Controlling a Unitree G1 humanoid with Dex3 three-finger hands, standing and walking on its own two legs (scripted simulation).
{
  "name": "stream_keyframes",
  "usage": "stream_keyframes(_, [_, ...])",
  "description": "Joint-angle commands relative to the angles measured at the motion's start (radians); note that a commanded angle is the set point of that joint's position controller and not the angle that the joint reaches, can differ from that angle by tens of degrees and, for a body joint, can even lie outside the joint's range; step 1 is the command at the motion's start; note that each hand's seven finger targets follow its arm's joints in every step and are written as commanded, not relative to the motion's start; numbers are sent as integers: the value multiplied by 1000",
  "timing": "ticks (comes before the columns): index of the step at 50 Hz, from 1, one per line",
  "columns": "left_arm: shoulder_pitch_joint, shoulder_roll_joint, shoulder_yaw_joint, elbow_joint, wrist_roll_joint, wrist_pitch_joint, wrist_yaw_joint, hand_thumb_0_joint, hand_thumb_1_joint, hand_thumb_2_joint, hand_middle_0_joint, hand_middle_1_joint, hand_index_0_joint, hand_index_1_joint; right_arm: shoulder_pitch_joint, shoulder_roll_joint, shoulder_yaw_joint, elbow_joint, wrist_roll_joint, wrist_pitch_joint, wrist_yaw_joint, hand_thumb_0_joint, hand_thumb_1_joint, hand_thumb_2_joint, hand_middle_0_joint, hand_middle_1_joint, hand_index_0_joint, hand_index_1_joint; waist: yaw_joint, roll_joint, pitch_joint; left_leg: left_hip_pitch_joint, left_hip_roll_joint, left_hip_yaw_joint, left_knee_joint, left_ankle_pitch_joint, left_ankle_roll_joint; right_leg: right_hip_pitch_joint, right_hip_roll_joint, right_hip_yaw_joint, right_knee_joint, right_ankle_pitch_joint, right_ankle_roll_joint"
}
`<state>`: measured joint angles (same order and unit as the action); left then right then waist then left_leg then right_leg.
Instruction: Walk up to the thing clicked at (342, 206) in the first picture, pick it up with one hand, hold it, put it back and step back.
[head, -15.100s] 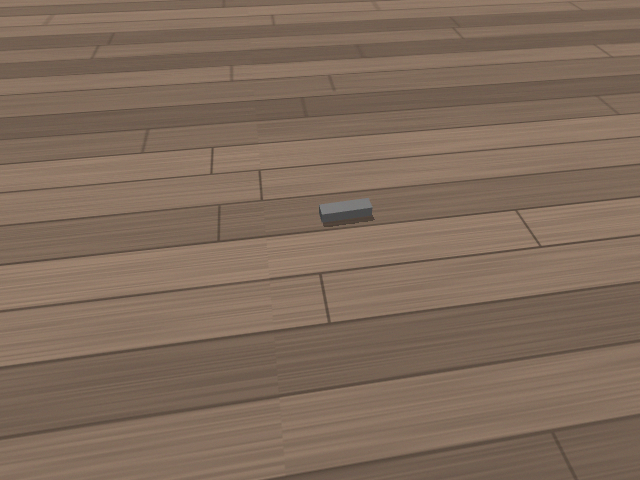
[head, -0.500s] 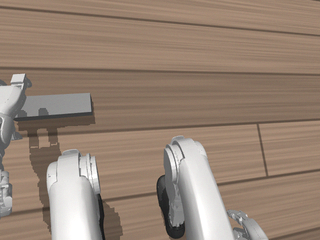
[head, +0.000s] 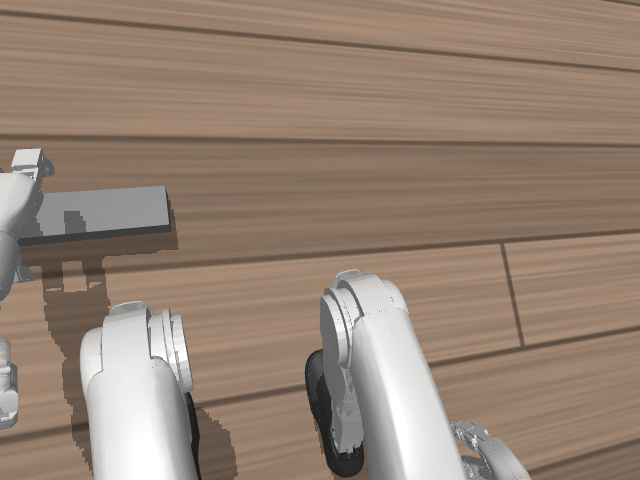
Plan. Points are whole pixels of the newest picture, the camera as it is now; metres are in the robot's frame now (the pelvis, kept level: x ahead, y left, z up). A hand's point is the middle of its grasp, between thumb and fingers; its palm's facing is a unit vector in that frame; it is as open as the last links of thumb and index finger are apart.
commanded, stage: rise first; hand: left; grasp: from above
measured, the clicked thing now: (90, 215) +0.48 +0.26 -0.30
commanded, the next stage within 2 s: approach in 1.26 s
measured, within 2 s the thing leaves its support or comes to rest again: neither
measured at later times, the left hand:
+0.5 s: hand (23, 223) +0.44 +0.30 -0.19, palm faces -0.45 -0.05 -0.89, open 14.2 cm
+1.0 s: hand (18, 222) +0.43 +0.31 -0.17, palm faces -0.45 -0.04 -0.89, open 14.2 cm
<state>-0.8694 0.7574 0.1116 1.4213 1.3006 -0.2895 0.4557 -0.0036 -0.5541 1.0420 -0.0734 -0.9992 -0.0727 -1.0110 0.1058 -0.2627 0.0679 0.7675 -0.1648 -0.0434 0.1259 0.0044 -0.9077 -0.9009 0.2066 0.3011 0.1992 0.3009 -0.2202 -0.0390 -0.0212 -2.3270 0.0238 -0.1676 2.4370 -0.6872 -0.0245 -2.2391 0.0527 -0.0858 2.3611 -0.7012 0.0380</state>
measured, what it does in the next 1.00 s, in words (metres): stands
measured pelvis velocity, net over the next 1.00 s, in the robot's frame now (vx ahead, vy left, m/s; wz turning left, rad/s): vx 0.00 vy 0.00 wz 0.00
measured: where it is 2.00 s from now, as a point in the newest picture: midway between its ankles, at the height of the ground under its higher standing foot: (263, 452)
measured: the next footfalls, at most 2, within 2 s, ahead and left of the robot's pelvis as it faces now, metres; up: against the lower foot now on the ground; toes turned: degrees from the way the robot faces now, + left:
none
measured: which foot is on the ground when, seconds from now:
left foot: down 0.00-1.00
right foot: down 0.00-1.00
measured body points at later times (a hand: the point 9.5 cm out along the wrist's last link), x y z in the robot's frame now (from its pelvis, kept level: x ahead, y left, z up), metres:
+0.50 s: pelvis +0.00 +0.00 +0.00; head +0.24 +0.07 +0.37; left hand +0.45 +0.30 -0.13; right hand +0.06 -0.27 -0.11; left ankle +0.07 +0.13 -0.29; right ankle +0.10 -0.12 -0.29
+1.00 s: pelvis +0.00 +0.00 +0.00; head +0.23 +0.08 +0.38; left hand +0.45 +0.30 -0.12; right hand +0.06 -0.27 -0.10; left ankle +0.07 +0.13 -0.29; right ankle +0.10 -0.12 -0.29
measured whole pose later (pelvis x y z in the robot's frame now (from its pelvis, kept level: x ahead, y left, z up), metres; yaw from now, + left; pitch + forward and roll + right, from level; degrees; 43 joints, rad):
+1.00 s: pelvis +0.00 +0.00 +0.00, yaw +0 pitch +32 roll -8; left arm -0.91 0.76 0.08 1.44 1.29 -0.26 0.43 0.00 -0.56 1.05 -0.08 -1.01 -0.07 -1.02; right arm 0.12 -0.27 0.09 0.75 -0.16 -0.06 0.13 0.00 -0.91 -0.90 0.21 0.30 0.20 0.30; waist -0.24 -0.03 -0.02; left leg -2.33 0.02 -0.17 2.43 -0.67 -0.02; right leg -2.23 0.05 -0.09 2.35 -0.69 0.04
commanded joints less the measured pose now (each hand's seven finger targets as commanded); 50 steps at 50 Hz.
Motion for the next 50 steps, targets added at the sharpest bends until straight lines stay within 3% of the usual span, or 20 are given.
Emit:
stream_keyframes(1, [-295,243,27,-113,-19,8,48,0,-565,1036,-61,-1006,-54,-1011,197,-259,-76,-13,-6,-5,-7,0,-903,-902,200,300,200,300,-15,302,-654,511,-14,106,-232,157,51,285,21,-88,-245,215,-68])
stream_keyframes(2, [-283,246,25,-96,-21,10,49,0,-566,1032,-61,-1010,-56,-1015,193,-257,-76,-11,-1,-8,-9,0,-905,-902,200,300,200,300,-6,299,-649,514,-14,107,-232,155,51,280,22,-86,-247,212,-69])
stream_keyframes(10, [-301,246,20,-87,-14,23,56,0,-567,1037,-61,-1017,-55,-1023,201,-262,-66,-14,-6,-21,-2,0,-905,-902,200,300,200,300,-26,324,-638,517,-13,103,-232,165,48,275,20,-95,-233,224,-68])
stream_keyframes(13, [-304,273,42,-104,-20,29,57,0,-570,1043,-62,-1012,-54,-1020,205,-264,-64,-18,-5,-21,-3,0,-904,-902,200,300,200,300,-14,327,-664,522,-13,107,-230,174,49,296,20,-90,-237,233,-67])
stream_keyframes(16, [-291,264,30,-90,-23,35,48,0,-579,1046,-61,-1015,-52,-1025,206,-261,-62,-17,-4,-23,1,0,-907,-903,200,300,200,300,-20,313,-661,506,-13,107,-223,177,51,304,22,-89,-239,242,-68])
stream_keyframes(20, [-280,290,49,-107,-31,38,37,0,-574,1040,-62,-1015,-54,-1023,210,-264,-61,-21,-4,-23,2,0,-906,-902,200,300,200,300,-12,320,-671,505,-13,107,-225,176,51,320,21,-88,-238,240,-67])
stream_keyframes(25, [-282,245,17,-117,-46,35,17,0,-575,1041,-62,-1013,-53,-1022,217,-260,-64,-23,0,-21,3,0,-906,-902,200,300,200,300,-24,302,-646,487,-14,105,-230,156,53,317,21,-88,-254,224,-66])
stream_keyframes(28, [-285,277,29,-121,-42,28,11,0,-582,1051,-62,-1010,-51,-1022,220,-265,-63,-23,3,-21,2,0,-906,-902,200,300,200,300,-18,308,-647,487,-14,107,-227,158,52,325,22,-85,-255,227,-65])
stream_keyframes(31, [-280,255,17,-138,-39,21,7,0,-579,1048,-64,-1015,-54,-1025,228,-259,-62,-19,0,-18,6,0,-906,-902,200,300,200,300,-24,291,-665,481,-14,111,-218,191,55,367,23,-81,-257,264,-60])
stream_keyframes(33, [-285,269,28,-133,-49,21,13,0,-579,1046,-63,-1019,-54,-1028,216,-262,-64,-20,7,-19,2,0,-907,-903,200,300,200,300,-9,292,-663,495,-15,106,-232,163,53,327,22,-83,-257,228,-66])
stream_keyframes(39, [-303,262,27,-140,-35,23,22,0,-572,1039,-64,-1008,-55,-1016,212,-262,-68,-24,7,-15,1,0,-904,-901,200,300,200,300,-14,317,-670,496,-16,109,-237,160,49,319,20,-85,-257,225,-67])
stream_keyframes(45, [-293,229,-4,-92,-29,34,13,0,-572,1042,-63,-1014,-55,-1022,211,-259,-61,-21,9,-15,-1,0,-905,-902,200,300,200,300,-20,306,-648,505,-18,107,-242,166,49,306,20,-89,-257,232,-68])
stream_keyframes(46, [-303,215,-16,-83,-31,37,11,0,-567,1038,-65,-1015,-59,-1021,218,-262,-61,-20,8,-16,1,0,-904,-901,200,300,200,300,-36,291,-626,493,-17,107,-238,162,52,302,20,-89,-262,232,-65])
stream_keyframes(50, [-337,265,9,-122,-31,32,9,0,-567,1034,-63,-1020,-58,-1025,216,-264,-59,-24,8,-16,-2,0,-905,-902,200,300,200,300,-16,326,-672,508,-19,106,-248,163,48,311,18,-91,-254,226,-69])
